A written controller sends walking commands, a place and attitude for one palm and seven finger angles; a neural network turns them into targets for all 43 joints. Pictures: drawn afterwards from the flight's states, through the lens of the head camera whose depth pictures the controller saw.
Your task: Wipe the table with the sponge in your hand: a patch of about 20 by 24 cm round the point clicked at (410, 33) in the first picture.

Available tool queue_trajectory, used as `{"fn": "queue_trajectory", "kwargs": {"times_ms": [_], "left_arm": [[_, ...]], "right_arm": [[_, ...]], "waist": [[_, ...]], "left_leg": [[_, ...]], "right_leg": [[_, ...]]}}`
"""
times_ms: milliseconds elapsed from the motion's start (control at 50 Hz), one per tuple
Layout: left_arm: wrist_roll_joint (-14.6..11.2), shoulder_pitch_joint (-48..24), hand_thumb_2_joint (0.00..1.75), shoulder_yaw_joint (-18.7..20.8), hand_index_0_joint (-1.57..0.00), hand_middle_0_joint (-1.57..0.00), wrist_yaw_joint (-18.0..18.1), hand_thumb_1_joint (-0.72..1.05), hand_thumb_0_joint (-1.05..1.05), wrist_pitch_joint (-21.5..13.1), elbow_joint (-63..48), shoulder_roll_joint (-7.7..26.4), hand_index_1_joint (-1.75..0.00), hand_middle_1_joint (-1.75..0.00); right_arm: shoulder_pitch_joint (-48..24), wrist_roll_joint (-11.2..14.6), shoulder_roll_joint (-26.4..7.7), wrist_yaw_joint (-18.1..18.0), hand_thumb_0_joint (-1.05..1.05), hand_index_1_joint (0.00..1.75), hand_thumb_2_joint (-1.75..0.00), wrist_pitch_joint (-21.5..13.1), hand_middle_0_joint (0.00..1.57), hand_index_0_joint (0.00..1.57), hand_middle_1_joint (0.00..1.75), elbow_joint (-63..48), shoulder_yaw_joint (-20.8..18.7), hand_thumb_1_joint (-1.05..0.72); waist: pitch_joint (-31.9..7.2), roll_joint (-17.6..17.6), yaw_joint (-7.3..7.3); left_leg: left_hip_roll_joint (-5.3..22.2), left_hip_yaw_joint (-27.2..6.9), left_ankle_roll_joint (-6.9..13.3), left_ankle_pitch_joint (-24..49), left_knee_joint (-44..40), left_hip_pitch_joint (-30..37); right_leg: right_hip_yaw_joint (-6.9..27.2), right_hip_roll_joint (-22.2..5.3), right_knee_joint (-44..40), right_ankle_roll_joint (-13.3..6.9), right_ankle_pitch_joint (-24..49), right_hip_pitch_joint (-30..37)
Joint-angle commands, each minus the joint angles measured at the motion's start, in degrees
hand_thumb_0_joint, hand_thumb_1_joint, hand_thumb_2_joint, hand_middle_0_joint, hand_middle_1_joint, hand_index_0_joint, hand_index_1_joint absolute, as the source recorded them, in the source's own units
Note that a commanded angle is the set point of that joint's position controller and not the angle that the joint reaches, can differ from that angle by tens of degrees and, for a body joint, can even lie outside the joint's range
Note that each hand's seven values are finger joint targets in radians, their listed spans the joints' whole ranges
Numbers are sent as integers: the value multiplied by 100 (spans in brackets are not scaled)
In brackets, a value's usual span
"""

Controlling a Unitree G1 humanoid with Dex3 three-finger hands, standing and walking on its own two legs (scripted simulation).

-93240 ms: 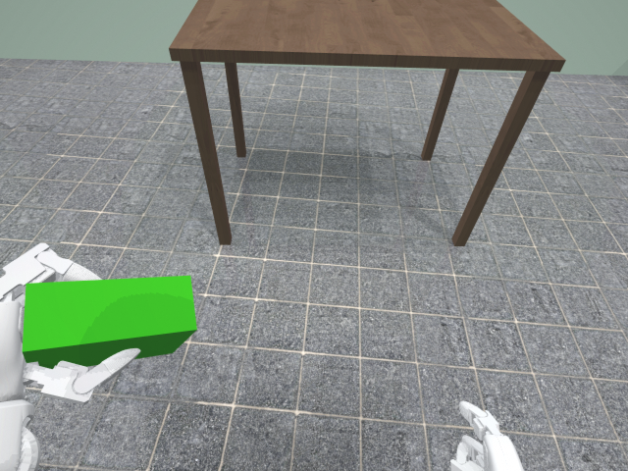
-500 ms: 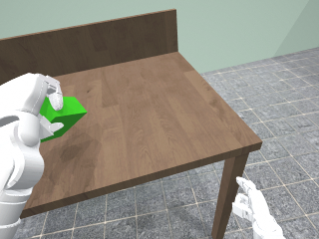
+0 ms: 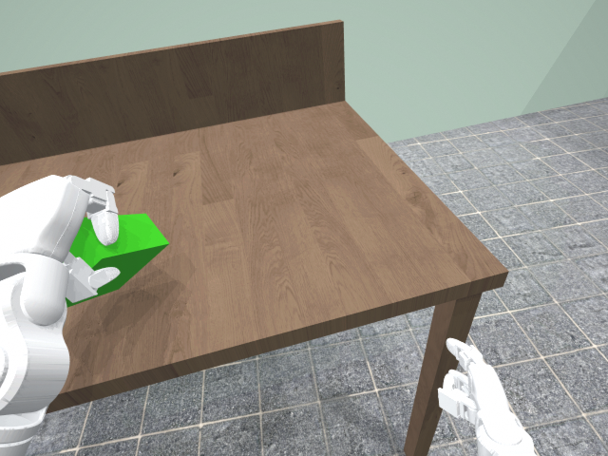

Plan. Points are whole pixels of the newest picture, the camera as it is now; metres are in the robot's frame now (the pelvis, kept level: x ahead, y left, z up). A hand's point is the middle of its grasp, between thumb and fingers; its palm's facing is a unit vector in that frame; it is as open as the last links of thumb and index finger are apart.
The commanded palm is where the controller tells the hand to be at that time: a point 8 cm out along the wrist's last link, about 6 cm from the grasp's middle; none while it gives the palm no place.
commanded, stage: bring the sponge back beside the body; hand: left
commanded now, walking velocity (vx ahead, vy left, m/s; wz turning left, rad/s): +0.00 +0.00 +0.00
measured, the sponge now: (111, 256) +0.27 +0.31 +0.17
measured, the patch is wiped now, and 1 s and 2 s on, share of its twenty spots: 0.90 0.90 0.90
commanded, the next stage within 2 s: step back with the hand held close in 0.72 s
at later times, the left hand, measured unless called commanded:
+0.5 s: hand (60, 276) +0.18 +0.28 +0.23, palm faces +0.36 -0.16 -0.92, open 6.7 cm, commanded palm +0.13 +0.29 +0.30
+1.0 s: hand (111, 259) +0.21 +0.24 +0.23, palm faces +0.42 -0.76 -0.49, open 6.8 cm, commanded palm +0.14 +0.28 +0.28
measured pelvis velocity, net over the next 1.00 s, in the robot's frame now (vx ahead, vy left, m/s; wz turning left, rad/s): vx -0.01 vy -0.01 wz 0.03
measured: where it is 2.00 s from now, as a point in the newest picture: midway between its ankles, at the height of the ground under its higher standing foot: outside the picture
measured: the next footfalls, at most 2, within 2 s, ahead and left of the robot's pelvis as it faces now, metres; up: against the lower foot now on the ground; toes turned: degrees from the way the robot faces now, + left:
left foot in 1.02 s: +0.00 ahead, +0.13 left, +0.00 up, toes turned +3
right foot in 1.66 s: -0.04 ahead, -0.12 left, +0.00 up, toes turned +1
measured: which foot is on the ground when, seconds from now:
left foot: down 0.00-0.90, up 0.92-1.00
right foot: down 0.00-1.00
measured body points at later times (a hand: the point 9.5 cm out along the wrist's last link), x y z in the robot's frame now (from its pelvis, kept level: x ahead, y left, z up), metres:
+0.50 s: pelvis -0.01 +0.01 +0.00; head -0.06 -0.04 +0.44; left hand +0.16 +0.28 +0.28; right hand +0.26 -0.16 -0.04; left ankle +0.03 +0.11 -0.74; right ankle +0.04 -0.09 -0.74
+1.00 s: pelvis -0.01 -0.01 +0.00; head -0.04 -0.01 +0.44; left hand +0.18 +0.28 +0.25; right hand +0.22 -0.19 -0.05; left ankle -0.01 +0.11 -0.73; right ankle +0.04 -0.09 -0.74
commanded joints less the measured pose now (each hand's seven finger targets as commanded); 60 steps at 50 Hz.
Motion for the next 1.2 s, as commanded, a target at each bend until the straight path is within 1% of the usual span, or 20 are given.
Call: {"fn": "queue_trajectory", "kwargs": {"times_ms": [0,140,300,440,600,760,800,820,840,860,880,900,920,940,980,1020,1040,1080,1140,1180], "left_arm": [[215,-1196,130,1016,-120,-120,285,10,0,-238,-1361,1506,-160,-160],[231,-1153,130,1262,-120,-120,450,10,0,-229,-1410,1670,-160,-160],[9,-340,130,1066,-120,-120,409,10,0,-287,-1408,1219,-160,-160],[176,-876,130,1347,-120,-120,575,10,0,-338,-1946,1695,-160,-160],[96,-817,130,1006,-120,-120,521,10,0,-293,-1069,1258,-160,-160],[36,-576,130,1159,-120,-120,497,10,0,-352,-1764,1340,-160,-160],[52,-440,130,1293,-120,-120,525,10,0,-378,-1677,1497,-160,-160],[198,-588,130,653,-120,-120,492,10,0,-252,-134,907,-160,-160],[-4093,-2212,130,2016,-120,-120,1092,10,0,-1819,-1284,213,-160,-160],[-4162,-699,130,2244,-120,-120,1319,10,0,-2387,-375,662,-160,-160],[-4169,-355,130,1941,-120,-120,1375,10,0,-2582,-503,377,-160,-160],[-4315,-386,130,2386,-120,-120,1515,10,0,-2820,-1246,619,-160,-160],[-4366,-352,130,2369,-120,-120,1570,10,0,-3106,-1952,536,-160,-160],[-4455,-262,130,2733,-120,-120,1696,10,0,-3396,-2547,855,-160,-160],[-4582,336,130,2877,-120,-120,1845,10,0,-3721,-2969,593,-160,-160],[-4528,593,130,3266,-120,-120,1959,10,0,-3955,-3259,640,-160,-160],[-4495,877,130,3547,-120,-120,2018,10,0,-3997,-3090,781,-160,-160],[-4502,1062,130,3537,-120,-120,1999,10,0,-4114,-3071,611,-160,-160],[-4482,1078,130,3620,-120,-120,1957,10,0,-4182,-2312,537,-160,-160],[-4500,1058,130,3588,-120,-120,1899,10,0,-4203,-1908,490,-160,-160]], "right_arm": [[-1628,-67,-424,-21,0,30,-90,-399,20,20,30,-1204,-179,-90],[-1739,-9,-399,-31,0,30,-90,-399,20,20,30,-1179,-169,-90],[-1624,-22,-420,-28,0,30,-90,-367,20,20,30,-1230,-170,-90],[-1730,-38,-401,-82,0,30,-90,-522,20,20,30,-1207,-155,-90],[-1598,-21,-437,-107,0,30,-90,-428,20,20,30,-1098,-175,-90],[-1708,-43,-391,-61,0,30,-90,-494,20,20,30,-1313,-134,-90],[-1614,-101,-434,-81,0,30,-90,-481,20,20,30,-1207,-166,-90],[-1404,-67,-475,-172,0,30,-90,-449,20,20,30,-984,-132,-90],[-193,-27,-243,20,0,30,-90,-518,20,20,30,-2082,-116,-90],[169,-267,-362,-24,0,30,-90,-559,20,20,30,-1425,-61,-90],[122,-281,-269,8,0,30,-90,-504,20,20,30,-1317,-140,-90],[372,-266,-346,-3,0,30,-90,-415,20,20,30,-1258,-238,-90],[419,-284,-298,-7,0,30,-90,-403,20,20,30,-1237,-205,-90],[312,-309,-318,8,0,30,-90,-456,20,20,30,-1325,-152,-90],[360,-359,-479,-3,0,30,-90,-476,20,20,30,-1316,-260,-90],[461,-386,-580,54,0,30,-90,-493,20,20,30,-1264,-405,-90],[546,-370,-556,78,0,30,-90,-533,20,20,30,-1289,-448,-90],[642,-422,-393,151,0,30,-90,-512,20,20,30,-1111,-452,-90],[664,-379,-440,185,0,30,-90,-523,20,20,30,-937,-545,-90],[785,-309,-501,187,0,30,-90,-518,20,20,30,-883,-652,-90]], "waist": [[-899,-269,60],[-556,-193,60],[-547,-238,94],[-523,-38,45],[-173,-253,33],[-611,-215,86],[-538,-142,97],[203,-597,-177],[1325,-1449,-952],[376,-2285,-734],[294,-2358,-784],[35,-2279,-758],[-454,-1493,-844],[-752,-861,-880],[-864,605,-876],[-945,1235,-775],[-1160,877,-743],[-1275,660,-816],[-1228,-126,-892],[-1177,-608,-973]], "left_leg": [[33,-349,37,692,-359,157],[68,-430,2,352,-513,158],[84,-405,12,142,-635,79],[85,-495,29,-160,-726,107],[65,-407,-4,-276,-719,40],[40,-387,28,-128,-599,-14],[29,-347,23,35,-530,4],[39,-259,-4,-305,-566,-154],[55,-560,148,-1520,-68,-63],[-16,-461,235,-1347,670,106],[-121,-346,193,-1119,1169,139],[-68,-310,163,-971,1744,202],[52,-218,159,-699,1757,274],[156,-250,158,-553,1288,204],[583,-849,212,-250,84,-300],[1037,-1368,331,645,-371,-953],[1101,-1383,349,2085,-107,-675],[1110,-1293,254,3386,87,-391],[1119,-1248,183,3527,328,-363],[1002,-1056,103,2708,726,-616]], "right_leg": [[613,-287,-599,-173,69,248],[885,-160,-740,-242,-397,69],[444,-225,-682,-130,-230,225],[779,-98,-702,-195,-575,182],[560,-195,-831,-135,-621,40],[654,-227,-744,-139,-582,296],[679,-240,-759,-153,-500,251],[526,-189,-913,-114,-859,-305],[1070,-328,-1874,22,-1980,-1895],[1185,-577,-1914,-138,-2254,-1981],[1316,-783,-1821,-279,-2255,-2146],[1469,-1201,-1825,-361,-1927,-2153],[1406,-1482,-1473,-449,-987,-1803],[1411,-1442,-1130,-419,-571,-1483],[871,-1109,-82,-269,399,-812],[411,-669,535,-27,1124,-112],[317,-627,719,37,1534,-71],[179,-576,754,92,965,-293],[230,-635,379,58,1416,-163],[446,-942,188,-48,2292,-46]]}}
